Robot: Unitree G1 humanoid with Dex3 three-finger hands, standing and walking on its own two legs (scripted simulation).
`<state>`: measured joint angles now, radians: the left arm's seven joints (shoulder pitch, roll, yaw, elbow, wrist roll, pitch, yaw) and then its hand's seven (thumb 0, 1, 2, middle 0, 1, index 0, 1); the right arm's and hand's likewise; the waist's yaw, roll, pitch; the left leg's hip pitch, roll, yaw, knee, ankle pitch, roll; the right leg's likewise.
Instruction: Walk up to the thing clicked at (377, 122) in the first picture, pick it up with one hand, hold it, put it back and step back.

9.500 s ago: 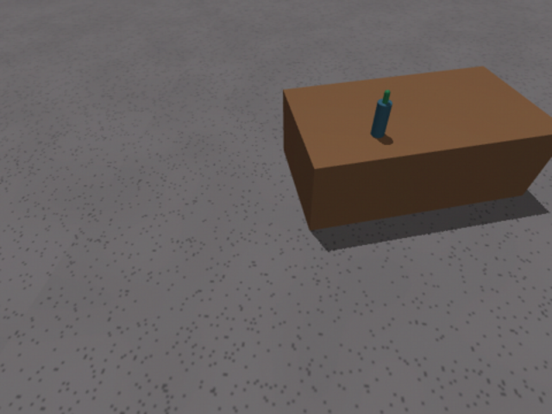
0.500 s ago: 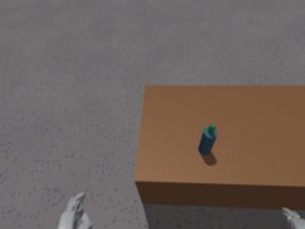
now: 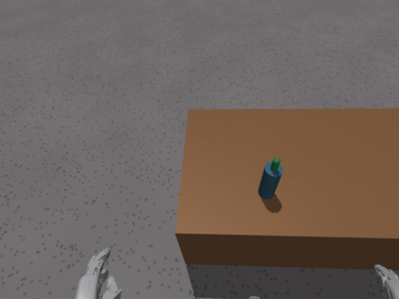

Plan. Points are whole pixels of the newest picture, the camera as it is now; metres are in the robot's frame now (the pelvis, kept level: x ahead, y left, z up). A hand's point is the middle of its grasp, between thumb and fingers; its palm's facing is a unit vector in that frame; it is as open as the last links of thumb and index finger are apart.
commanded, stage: go down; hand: right
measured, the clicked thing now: (271, 177) +0.53 -0.19 -0.23
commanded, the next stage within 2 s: approach in 1.02 s
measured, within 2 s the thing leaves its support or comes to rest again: neither
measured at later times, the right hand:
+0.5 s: hand (377, 210) +0.31 -0.33 -0.01, palm faces +0.18 +0.97 -0.17, open 17.3 cm
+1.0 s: hand (386, 170) +0.39 -0.36 +0.03, palm faces +0.19 +0.98 -0.09, open 17.7 cm
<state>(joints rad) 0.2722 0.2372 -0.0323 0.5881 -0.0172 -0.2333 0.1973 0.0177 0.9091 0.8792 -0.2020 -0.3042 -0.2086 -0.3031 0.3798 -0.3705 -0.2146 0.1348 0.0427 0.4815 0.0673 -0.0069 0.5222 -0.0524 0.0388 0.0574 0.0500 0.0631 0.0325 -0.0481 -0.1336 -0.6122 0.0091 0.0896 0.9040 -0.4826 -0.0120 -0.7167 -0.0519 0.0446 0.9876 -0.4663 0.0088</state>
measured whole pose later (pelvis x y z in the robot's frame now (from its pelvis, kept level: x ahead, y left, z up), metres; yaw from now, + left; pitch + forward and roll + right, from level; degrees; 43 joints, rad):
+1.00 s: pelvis -0.01 +0.00 -0.01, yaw +2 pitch +18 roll +3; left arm 0.35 0.31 -0.04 0.70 0.02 -0.13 0.11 0.01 0.92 0.87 -0.20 -0.30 -0.21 -0.29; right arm -0.57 -0.78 -0.62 1.17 0.09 -0.23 0.48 -0.01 0.59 -0.03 0.04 0.05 0.05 0.06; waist 0.09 0.01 -0.09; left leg -0.80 0.00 0.06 0.94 -0.45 -0.01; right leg -0.89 -0.07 0.02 1.01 -0.43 0.00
